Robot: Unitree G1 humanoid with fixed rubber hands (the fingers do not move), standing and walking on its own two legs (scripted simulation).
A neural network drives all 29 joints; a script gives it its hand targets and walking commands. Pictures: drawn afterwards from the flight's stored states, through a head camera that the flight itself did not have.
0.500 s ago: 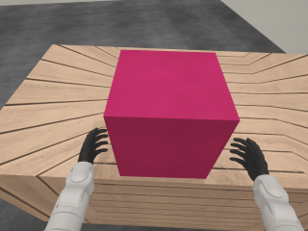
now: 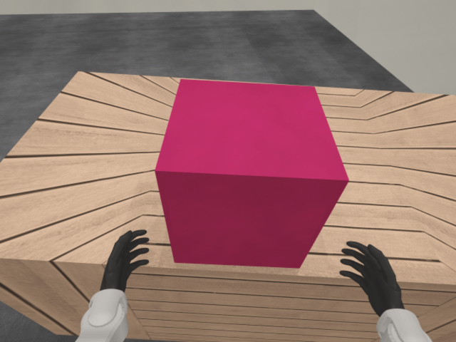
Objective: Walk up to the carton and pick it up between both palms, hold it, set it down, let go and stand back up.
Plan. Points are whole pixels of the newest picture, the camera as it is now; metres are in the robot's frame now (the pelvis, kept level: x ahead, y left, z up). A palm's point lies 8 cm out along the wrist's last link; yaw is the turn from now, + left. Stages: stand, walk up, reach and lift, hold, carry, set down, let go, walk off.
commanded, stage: set down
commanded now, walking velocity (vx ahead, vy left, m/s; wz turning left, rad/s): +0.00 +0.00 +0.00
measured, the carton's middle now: (242, 177) +0.44 -0.01 +0.05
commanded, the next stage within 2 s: let go in 1.62 s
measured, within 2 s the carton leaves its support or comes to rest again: neither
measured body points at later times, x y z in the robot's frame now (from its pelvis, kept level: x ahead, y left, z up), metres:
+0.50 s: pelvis +0.01 +0.00 +0.00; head +0.00 +0.01 +0.45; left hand +0.20 +0.21 -0.02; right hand +0.20 -0.24 +0.00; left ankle +0.02 +0.12 -0.74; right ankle +0.02 -0.11 -0.74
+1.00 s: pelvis +0.03 +0.00 +0.00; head +0.03 +0.01 +0.45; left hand +0.20 +0.21 -0.05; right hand +0.21 -0.24 -0.02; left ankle +0.02 +0.12 -0.74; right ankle +0.02 -0.11 -0.74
